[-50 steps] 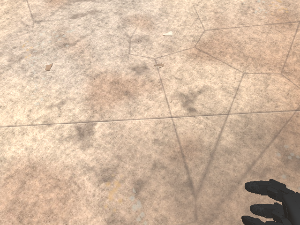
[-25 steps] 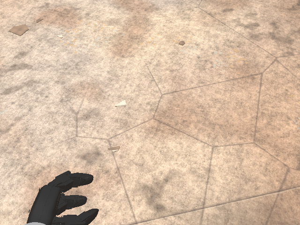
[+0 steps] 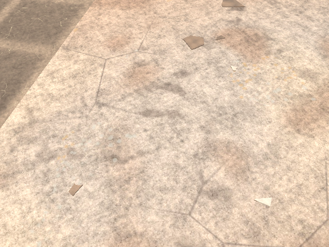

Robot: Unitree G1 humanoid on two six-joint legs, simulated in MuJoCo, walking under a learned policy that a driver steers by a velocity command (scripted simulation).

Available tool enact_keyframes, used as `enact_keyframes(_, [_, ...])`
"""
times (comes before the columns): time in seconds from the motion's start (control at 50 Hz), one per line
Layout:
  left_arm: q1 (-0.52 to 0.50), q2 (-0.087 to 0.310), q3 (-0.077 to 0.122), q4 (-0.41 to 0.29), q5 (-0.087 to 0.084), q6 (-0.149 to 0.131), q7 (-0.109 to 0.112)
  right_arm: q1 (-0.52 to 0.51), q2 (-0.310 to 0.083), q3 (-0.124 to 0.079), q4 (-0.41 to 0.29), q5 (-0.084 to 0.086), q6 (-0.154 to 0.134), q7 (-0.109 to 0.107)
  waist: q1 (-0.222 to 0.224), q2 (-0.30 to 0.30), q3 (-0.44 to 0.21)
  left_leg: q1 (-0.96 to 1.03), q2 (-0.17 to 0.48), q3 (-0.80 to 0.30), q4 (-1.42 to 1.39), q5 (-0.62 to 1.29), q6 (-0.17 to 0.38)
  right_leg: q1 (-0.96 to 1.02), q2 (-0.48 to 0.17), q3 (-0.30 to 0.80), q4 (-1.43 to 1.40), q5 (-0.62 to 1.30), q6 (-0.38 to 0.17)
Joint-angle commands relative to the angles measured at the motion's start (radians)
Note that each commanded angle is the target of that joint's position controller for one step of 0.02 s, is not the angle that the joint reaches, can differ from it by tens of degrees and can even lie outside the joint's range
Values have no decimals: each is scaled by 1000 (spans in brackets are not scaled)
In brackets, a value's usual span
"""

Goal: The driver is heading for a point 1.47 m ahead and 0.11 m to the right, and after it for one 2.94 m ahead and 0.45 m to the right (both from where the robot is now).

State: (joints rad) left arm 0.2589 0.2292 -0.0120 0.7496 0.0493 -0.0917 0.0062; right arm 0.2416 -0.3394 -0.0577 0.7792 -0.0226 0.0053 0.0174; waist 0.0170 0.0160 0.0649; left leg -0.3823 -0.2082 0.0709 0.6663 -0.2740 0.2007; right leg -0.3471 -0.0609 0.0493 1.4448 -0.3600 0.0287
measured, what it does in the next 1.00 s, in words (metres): walks ahead: right foot, then left foot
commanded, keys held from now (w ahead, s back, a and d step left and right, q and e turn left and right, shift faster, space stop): w+q+shift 0.26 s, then w+shift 0.18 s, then w+e+shift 0.56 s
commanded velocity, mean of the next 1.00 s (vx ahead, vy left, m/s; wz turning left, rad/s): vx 1.00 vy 0.00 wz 0.13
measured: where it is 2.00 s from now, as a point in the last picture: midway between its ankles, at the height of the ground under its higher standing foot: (181, 54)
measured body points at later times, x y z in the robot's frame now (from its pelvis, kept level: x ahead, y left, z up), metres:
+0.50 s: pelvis +0.45 -0.05 +0.03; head +0.46 -0.04 +0.48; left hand +0.33 +0.23 -0.09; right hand +0.73 -0.23 -0.05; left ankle +0.42 +0.07 -0.63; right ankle +0.45 -0.18 -0.71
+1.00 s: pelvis +0.87 +0.10 +0.02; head +0.88 +0.10 +0.47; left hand +1.05 +0.38 -0.06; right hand +0.85 -0.20 -0.10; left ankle +0.71 +0.18 -0.71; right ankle +1.03 +0.00 -0.63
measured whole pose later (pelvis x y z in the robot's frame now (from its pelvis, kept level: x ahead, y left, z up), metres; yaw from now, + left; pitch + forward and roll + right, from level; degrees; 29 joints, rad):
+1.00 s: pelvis +0.87 +0.10 +0.02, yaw +4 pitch +1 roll +2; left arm 0.09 0.34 0.06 0.70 0.02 0.00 -0.08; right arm 0.47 -0.32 -0.06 0.90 -0.02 -0.11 0.00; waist -0.06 -0.04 0.01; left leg 0.11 -0.03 0.23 0.24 -0.36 0.00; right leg -0.80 -0.10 -0.06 1.01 -0.03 -0.09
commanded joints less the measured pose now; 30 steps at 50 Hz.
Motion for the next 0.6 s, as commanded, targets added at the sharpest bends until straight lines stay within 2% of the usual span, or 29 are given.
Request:
enact_keyframes(0.02, [14,193,35,-111,30,10,2,65,-147,-41,-46,6,-44,-26,29,-123,-4,205,323,-590,-442,105,187,-345,-67,42,-124,-44,32])
enact_keyframes(0.04, [3,180,33,-121,31,29,-1,64,-136,-35,-44,11,-57,-21,43,-112,9,116,293,-546,-456,114,182,-301,-81,31,-208,-71,47])
enact_keyframes(0.08, [-123,146,20,-181,22,39,-11,57,-144,-40,-47,15,-77,-15,26,-84,51,-23,232,-474,-496,151,162,-235,-85,-15,-412,46,62])
enact_keyframes(0.12, [-226,108,4,-222,-2,35,-25,58,-148,-49,-50,15,-84,-9,-10,-42,50,-80,177,-429,-502,187,110,-122,-59,-31,-622,289,54])
enact_keyframes(0.14, [-245,106,3,-226,-15,33,-28,68,-155,-55,-49,19,-86,-4,-29,-25,32,-66,172,-424,-494,243,85,-66,-38,-37,-704,389,44])
enact_keyframes(0.18, [-262,127,9,-229,-30,30,-27,101,-169,-64,-40,26,-87,2,-59,2,-8,24,197,-450,-460,355,54,3,-4,-38,-799,462,25])
enact_keyframes(0.22, [-234,167,24,-223,-29,25,-18,119,-181,-71,-37,23,-80,-4,-53,17,-43,152,215,-485,-359,475,16,55,26,-17,-884,397,12])
enact_keyframes(0.24, [-155,204,40,-199,-29,23,-8,117,-203,-75,-37,17,-77,-7,-15,14,-100,203,213,-489,-244,609,-6,139,59,-19,-890,298,3])
enact_keyframes(0.26, [4,243,61,-161,-29,18,4,88,-232,-80,-38,11,-77,-4,85,-12,-191,193,187,-458,-36,688,-33,312,75,-38,-896,207,-6])
enact_keyframes(0.28, [228,291,86,-109,-17,14,24,46,-197,-68,-44,3,-88,-1,201,-28,-289,79,152,-404,239,632,-55,543,12,-15,-857,106,-27])
enact_keyframes(0.3, [383,363,106,-80,22,6,41,50,-27,-23,-82,10,-103,-8,214,-263,-385,-153,64,-316,602,-12,-65,745,-256,329,-952,-306,-70])
enact_keyframes(0.32, [241,406,116,-93,23,10,27,166,9,4,-132,36,-104,-1,59,-503,-423,-351,37,-247,744,-221,-77,723,-400,911,-1226,-459,-155])
enact_keyframes(0.34, [98,279,102,-120,11,16,15,117,-54,4,-86,5,-82,-9,43,-270,-253,-414,144,-225,778,-98,-69,576,-358,827,-1223,-572,-180])
enact_keyframes(0.36, [55,209,88,-114,1,19,7,60,-73,2,-85,-14,-74,4,40,-128,-161,-390,182,-197,719,-22,-81,448,-304,633,-1202,-439,-178])
enact_keyframes(0.38, [52,184,82,-91,6,18,1,14,-66,4,-91,-22,-67,18,30,-64,-110,-356,207,-193,665,-3,-90,353,-253,493,-1202,-278,-162])
enact_keyframes(0.42, [103,155,69,-22,-2,1,-3,-25,-24,18,-120,-29,-52,41,5,-102,-48,-331,228,-221,587,-13,-106,247,-194,329,-1228,-125,-150])
enact_keyframes(0.46, [148,148,66,24,-21,-19,-14,-85,-8,30,-155,-31,-43,48,-4,-105,-10,-375,221,-237,520,4,-116,226,-183,264,-1269,-11,-165])
enact_keyframes(0.5, [163,169,69,45,-31,-27,-17,-183,-24,40,-205,-35,-48,52,-15,-93,25,-410,224,-207,380,73,-135,207,-168,198,-1324,83,-195])
enact_keyframes(0.52, [148,177,72,48,-37,-26,-19,-225,-33,47,-225,-36,-52,58,-31,-91,36,-374,257,-143,265,136,-145,182,-146,155,-1354,133,-197])
enact_keyframes(0.56, [149,193,77,50,-45,-27,-24,-306,-14,67,-245,-23,-64,75,-15,-71,51,-154,249,-49,57,248,-154,56,-106,85,-1425,270,-187])
enact_keyframes(0.58, [163,221,83,55,-48,-28,-27,-318,-7,71,-244,-17,-67,77,-11,-75,50,-58,236,-35,24,273,-152,33,-120,82,-1445,360,-191])
enact_keyframes(0.6, [172,248,90,62,-49,-27,-29,-314,-19,68,-239,-13,-68,72,-17,-76,46,-20,228,-34,-5,274,-149,68,-134,78,-1435,446,-192])
Keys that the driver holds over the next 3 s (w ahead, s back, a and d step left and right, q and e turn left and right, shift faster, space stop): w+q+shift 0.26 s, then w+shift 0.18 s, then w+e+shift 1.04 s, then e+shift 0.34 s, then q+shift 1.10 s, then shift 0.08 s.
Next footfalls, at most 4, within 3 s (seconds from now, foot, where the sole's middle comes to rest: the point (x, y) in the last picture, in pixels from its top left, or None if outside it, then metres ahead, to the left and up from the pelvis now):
0.28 right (226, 240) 0.49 -0.17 -0.74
0.70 left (138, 180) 0.75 0.19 -0.74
1.14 right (168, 105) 1.20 0.06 -0.74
1.56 left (160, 52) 1.65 0.12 -0.74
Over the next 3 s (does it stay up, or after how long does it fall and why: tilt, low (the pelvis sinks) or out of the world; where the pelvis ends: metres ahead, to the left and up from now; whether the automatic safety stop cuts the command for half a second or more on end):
stays up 1.73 -0.06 0.03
